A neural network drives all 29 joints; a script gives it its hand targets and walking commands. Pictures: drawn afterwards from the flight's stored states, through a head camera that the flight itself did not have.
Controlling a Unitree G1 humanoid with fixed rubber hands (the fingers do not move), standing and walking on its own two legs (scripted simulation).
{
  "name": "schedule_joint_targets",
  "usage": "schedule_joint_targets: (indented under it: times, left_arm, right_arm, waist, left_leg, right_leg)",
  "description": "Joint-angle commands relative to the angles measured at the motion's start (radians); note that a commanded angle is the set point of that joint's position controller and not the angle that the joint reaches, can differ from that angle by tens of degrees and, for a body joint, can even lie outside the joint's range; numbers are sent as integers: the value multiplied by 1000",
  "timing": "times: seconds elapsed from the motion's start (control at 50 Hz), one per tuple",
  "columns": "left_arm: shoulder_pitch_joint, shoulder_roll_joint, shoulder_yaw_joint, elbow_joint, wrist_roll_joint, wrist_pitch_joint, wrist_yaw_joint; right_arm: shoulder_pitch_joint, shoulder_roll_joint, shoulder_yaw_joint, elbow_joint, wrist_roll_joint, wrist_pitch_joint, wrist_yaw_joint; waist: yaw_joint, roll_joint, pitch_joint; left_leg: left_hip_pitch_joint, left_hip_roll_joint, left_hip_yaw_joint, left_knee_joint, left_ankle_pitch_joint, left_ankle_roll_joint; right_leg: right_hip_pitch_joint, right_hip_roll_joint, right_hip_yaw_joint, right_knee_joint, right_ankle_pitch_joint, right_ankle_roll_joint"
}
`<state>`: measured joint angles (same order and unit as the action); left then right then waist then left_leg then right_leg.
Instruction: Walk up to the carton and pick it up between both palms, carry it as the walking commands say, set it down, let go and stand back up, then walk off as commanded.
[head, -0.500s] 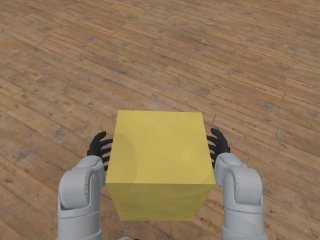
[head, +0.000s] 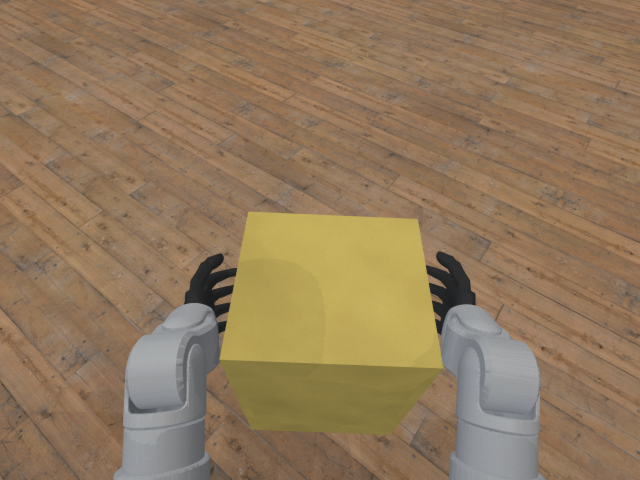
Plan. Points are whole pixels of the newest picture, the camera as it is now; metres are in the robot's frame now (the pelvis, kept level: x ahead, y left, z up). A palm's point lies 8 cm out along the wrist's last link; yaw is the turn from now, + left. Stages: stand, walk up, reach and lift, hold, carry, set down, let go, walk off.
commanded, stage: carry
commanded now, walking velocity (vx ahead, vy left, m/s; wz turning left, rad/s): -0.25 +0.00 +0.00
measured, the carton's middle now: (326, 334) +0.30 -0.01 +0.00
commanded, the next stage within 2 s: none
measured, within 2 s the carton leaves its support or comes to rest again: neither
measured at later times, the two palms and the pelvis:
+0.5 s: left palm (168, 320) +0.29 +0.18 +0.06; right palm (420, 318) +0.28 -0.11 +0.08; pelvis +0.01 +0.04 -0.01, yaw -2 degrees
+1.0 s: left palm (153, 477) +0.13 +0.15 +0.07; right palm out of the picture +0.10 -0.14 +0.08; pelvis -0.16 +0.04 -0.01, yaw -3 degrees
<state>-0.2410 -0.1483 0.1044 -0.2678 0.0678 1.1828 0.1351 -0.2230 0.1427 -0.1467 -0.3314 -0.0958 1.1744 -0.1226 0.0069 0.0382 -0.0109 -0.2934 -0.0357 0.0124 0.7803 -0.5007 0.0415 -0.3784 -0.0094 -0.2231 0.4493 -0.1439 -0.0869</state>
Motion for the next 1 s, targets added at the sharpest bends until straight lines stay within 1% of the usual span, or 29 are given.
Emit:
schedule_joint_targets:
  times: [0.0,0.02,0.06,0.1,0.12,0.18,0.2,0.22,0.24,0.28,0.36,0.38,0.4,0.48,0.54,0.56,0.62,0.68,0.7,0.72,0.74,0.76,0.78,0.82,0.84,0.86,0.92,0.96,0.98]
  left_arm:
    - [-387,-981,-693,-132,-368,-13,-272]
    - [-401,-972,-691,-159,-377,-17,-273]
    - [-370,-968,-688,-169,-373,-22,-268]
    - [-386,-963,-708,-196,-369,-18,-263]
    - [-416,-949,-704,-223,-365,-19,-256]
    - [-386,-929,-723,-219,-347,-6,-252]
    - [-425,-931,-728,-213,-357,3,-256]
    - [-374,-927,-724,-180,-359,7,-258]
    - [-408,-923,-723,-189,-364,6,-263]
    - [-420,-943,-727,-160,-377,12,-277]
    - [-431,-938,-717,-146,-387,16,-281]
    - [-415,-936,-727,-153,-390,18,-284]
    - [-428,-941,-719,-147,-379,20,-285]
    - [-467,-959,-726,-153,-389,16,-286]
    - [-502,-959,-732,-134,-389,27,-286]
    - [-543,-959,-732,-149,-396,23,-287]
    - [-496,-990,-731,-93,-402,23,-290]
    - [-483,-997,-717,-97,-405,11,-288]
    - [-482,-987,-719,-114,-412,7,-289]
    - [-470,-976,-717,-89,-414,7,-289]
    - [-425,-963,-709,-79,-399,10,-291]
    - [-442,-977,-701,-90,-379,3,-287]
    - [-426,-986,-676,-66,-372,6,-290]
    - [-459,-993,-688,-144,-377,1,-277]
    - [-452,-976,-679,-155,-362,-2,-276]
    - [-478,-982,-677,-126,-359,3,-277]
    - [-427,-956,-668,-114,-334,9,-269]
    - [-365,-936,-659,-94,-310,12,-260]
    - [-349,-942,-653,-61,-303,20,-258]
  right_arm:
    - [-444,952,788,-110,434,-2,267]
    - [-440,967,789,-111,427,-8,263]
    - [-433,952,790,-141,431,-11,264]
    - [-481,960,802,-187,444,-10,270]
    - [-461,960,792,-158,446,-8,272]
    - [-383,930,787,-120,436,3,274]
    - [-384,942,782,-93,427,9,271]
    - [-385,907,778,-136,422,6,269]
    - [-392,913,781,-123,415,8,266]
    - [-409,925,775,-103,397,9,262]
    - [-405,933,781,-86,387,13,257]
    - [-406,935,771,-104,395,11,258]
    - [-426,943,778,-109,394,12,260]
    - [-469,942,777,-127,406,10,266]
    - [-452,948,755,-55,404,24,275]
    - [-472,950,759,-80,403,20,276]
    - [-497,937,757,-89,400,20,274]
    - [-525,963,758,-103,412,17,268]
    - [-519,956,767,-126,413,16,265]
    - [-477,946,758,-100,400,20,262]
    - [-437,937,755,-78,387,23,262]
    - [-491,936,759,-82,390,26,266]
    - [-499,947,767,-87,402,20,268]
    - [-462,968,768,-40,425,21,277]
    - [-489,969,780,-57,439,18,282]
    - [-525,971,786,-53,442,17,280]
    - [-517,961,797,-73,443,30,280]
    - [-487,958,800,-55,450,37,282]
    - [-485,949,795,-44,441,44,287]
  waist:
    - [1,-175,-513]
    - [2,-202,-535]
    - [0,-162,-549]
    - [0,-74,-511]
    - [3,34,-504]
    - [2,103,-497]
    - [1,57,-488]
    - [-6,74,-497]
    - [-5,22,-492]
    - [-8,11,-496]
    - [-7,-100,-491]
    - [-7,-46,-495]
    - [-7,-64,-490]
    - [-7,23,-440]
    - [-12,174,-348]
    - [-18,146,-340]
    - [-6,119,-365]
    - [-2,47,-466]
    - [-3,-17,-472]
    - [-9,-146,-471]
    - [0,-271,-466]
    - [15,-325,-433]
    - [16,-238,-397]
    - [8,-79,-384]
    - [7,-86,-367]
    - [0,-149,-379]
    - [4,-207,-427]
    - [8,-267,-451]
    - [0,-272,-452]
  left_leg:
    - [-91,75,-11,-208,128,15]
    - [-69,75,5,-247,219,11]
    - [21,107,12,-275,453,5]
    - [54,192,-53,-274,637,10]
    - [83,251,-84,-250,921,23]
    - [201,288,-84,-192,1243,50]
    - [194,278,-77,-176,1282,48]
    - [203,286,-94,-167,1318,63]
    - [206,283,-84,-161,1294,62]
    - [165,258,-62,-155,1123,56]
    - [76,221,-47,-143,850,40]
    - [47,220,-50,-147,781,43]
    - [62,216,-57,-153,758,41]
    - [56,289,-139,-260,738,74]
    - [-23,375,-255,-452,530,146]
    - [-60,393,-277,-482,476,163]
    - [-23,337,-162,-406,527,125]
    - [45,273,-112,-331,593,66]
    - [1,238,-96,-296,547,42]
    - [-83,189,-60,-223,439,9]
    - [-208,125,-17,-110,128,-30]
    - [-203,88,7,77,-33,-28]
    - [-205,60,-31,265,-55,-21]
    - [-227,53,-80,382,13,-25]
    - [-246,55,-60,383,40,-31]
    - [-251,63,-27,337,52,-38]
    - [-217,50,36,134,4,-55]
    - [-171,35,47,-45,-37,-56]
    - [-96,31,61,-143,62,-46]
  right_leg:
    - [509,-291,191,50,994,-51]
    - [524,-285,175,62,994,-22]
    - [426,-263,150,124,891,21]
    - [299,-218,135,126,466,44]
    - [264,-168,111,157,276,62]
    - [157,-132,121,211,193,103]
    - [160,-128,110,201,201,104]
    - [142,-131,124,215,204,109]
    - [144,-127,116,198,201,113]
    - [165,-146,145,185,288,105]
    - [234,-199,185,172,520,68]
    - [241,-210,194,169,510,64]
    - [223,-211,188,165,486,62]
    - [123,-152,154,176,59,90]
    - [41,-41,111,355,-317,120]
    - [42,-23,116,455,-379,117]
    - [17,-35,143,367,-303,122]
    - [150,-37,148,48,-138,114]
    - [219,-83,211,-19,-102,105]
    - [276,-207,339,-39,61,77]
    - [303,-378,468,-47,226,-1]
    - [178,-433,460,-57,388,-81]
    - [118,-428,474,-93,426,-100]
    - [91,-369,389,-67,323,-76]
    - [91,-341,343,-49,313,-54]
    - [129,-310,300,-34,298,-39]
    - [219,-299,313,-17,397,-23]
    - [268,-298,346,-12,370,-31]
    - [237,-296,339,-32,288,-6]
